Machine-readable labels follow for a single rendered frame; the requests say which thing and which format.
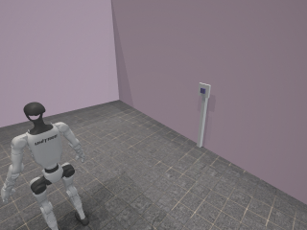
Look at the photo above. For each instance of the panel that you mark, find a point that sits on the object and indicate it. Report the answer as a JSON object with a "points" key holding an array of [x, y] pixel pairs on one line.
{"points": [[204, 101]]}

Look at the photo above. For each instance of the robot right hand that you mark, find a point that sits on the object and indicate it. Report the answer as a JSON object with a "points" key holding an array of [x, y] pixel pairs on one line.
{"points": [[80, 156]]}

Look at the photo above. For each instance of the right robot upper arm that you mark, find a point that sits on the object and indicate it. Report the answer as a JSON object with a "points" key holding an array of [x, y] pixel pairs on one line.
{"points": [[68, 134]]}

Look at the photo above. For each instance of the robot left hand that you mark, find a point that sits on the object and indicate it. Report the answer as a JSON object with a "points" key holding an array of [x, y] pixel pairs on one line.
{"points": [[6, 195]]}

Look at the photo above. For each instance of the right robot foot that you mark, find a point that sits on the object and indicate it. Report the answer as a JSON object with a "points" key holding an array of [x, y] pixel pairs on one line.
{"points": [[84, 221]]}

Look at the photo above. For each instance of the robot left forearm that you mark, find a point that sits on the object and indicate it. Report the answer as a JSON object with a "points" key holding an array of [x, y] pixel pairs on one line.
{"points": [[10, 180]]}

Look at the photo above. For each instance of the left robot upper arm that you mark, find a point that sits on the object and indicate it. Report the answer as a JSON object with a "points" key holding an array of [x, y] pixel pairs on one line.
{"points": [[18, 144]]}

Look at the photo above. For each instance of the button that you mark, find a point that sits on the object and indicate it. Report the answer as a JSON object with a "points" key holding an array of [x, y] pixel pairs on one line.
{"points": [[202, 90]]}

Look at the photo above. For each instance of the robot right forearm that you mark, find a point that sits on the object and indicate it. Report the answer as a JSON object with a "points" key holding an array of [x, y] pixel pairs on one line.
{"points": [[78, 149]]}

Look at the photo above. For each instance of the right robot thigh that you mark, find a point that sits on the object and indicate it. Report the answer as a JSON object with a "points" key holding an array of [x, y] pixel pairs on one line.
{"points": [[68, 179]]}

